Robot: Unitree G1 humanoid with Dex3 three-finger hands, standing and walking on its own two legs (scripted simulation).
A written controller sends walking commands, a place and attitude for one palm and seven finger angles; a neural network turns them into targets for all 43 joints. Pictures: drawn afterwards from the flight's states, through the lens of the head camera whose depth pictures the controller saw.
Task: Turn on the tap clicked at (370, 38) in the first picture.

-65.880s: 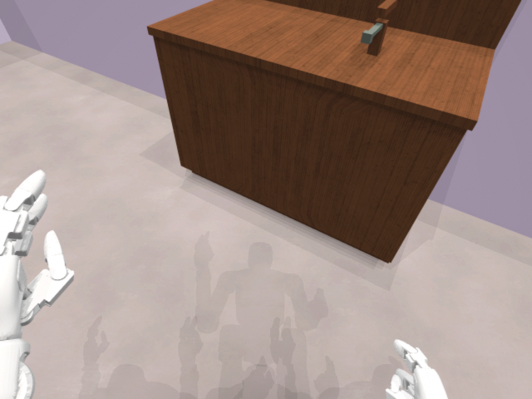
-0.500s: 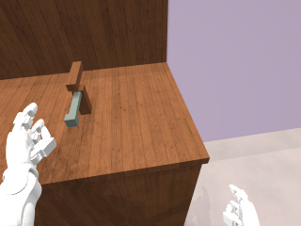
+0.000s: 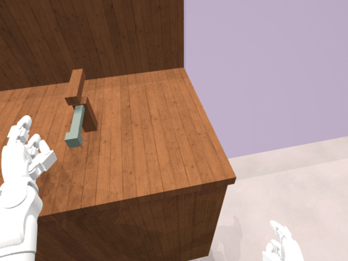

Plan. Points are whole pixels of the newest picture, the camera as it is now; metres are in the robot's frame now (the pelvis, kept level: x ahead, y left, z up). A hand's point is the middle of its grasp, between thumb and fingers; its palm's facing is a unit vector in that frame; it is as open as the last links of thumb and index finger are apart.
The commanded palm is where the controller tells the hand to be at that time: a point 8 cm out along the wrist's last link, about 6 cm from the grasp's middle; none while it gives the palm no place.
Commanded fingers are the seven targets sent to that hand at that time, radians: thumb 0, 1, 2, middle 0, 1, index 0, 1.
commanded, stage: reach beside the lever's end, fingers flat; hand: left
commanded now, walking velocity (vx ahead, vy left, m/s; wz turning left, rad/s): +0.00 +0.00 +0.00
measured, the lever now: (73, 139) +0.34 +0.27 +0.13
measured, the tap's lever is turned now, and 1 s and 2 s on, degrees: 0 0 22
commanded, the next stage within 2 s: push the lever round in 0.68 s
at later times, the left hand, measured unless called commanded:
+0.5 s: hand (52, 151) +0.30 +0.31 +0.12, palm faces +0.50 -0.86 -0.10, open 7.8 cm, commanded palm +0.26 +0.35 +0.12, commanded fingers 0.00 0.90 0.90 -0.15 -0.15 -0.15 -0.15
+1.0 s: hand (61, 148) +0.31 +0.29 +0.12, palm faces +0.50 -0.86 -0.08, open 7.8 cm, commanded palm +0.27 +0.33 +0.12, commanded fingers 0.00 0.90 0.90 -0.15 -0.15 -0.15 -0.15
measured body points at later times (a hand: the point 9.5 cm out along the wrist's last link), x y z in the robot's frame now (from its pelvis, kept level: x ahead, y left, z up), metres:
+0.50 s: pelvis +0.00 +0.01 +0.00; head +0.00 +0.00 +0.45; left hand +0.27 +0.35 +0.13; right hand +0.16 -0.24 -0.09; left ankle +0.01 +0.13 -0.73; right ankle +0.00 -0.08 -0.73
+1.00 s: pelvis +0.00 +0.02 +0.00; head +0.00 +0.00 +0.45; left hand +0.28 +0.33 +0.13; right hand +0.19 -0.22 -0.09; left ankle +0.01 +0.13 -0.73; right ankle +0.00 -0.08 -0.73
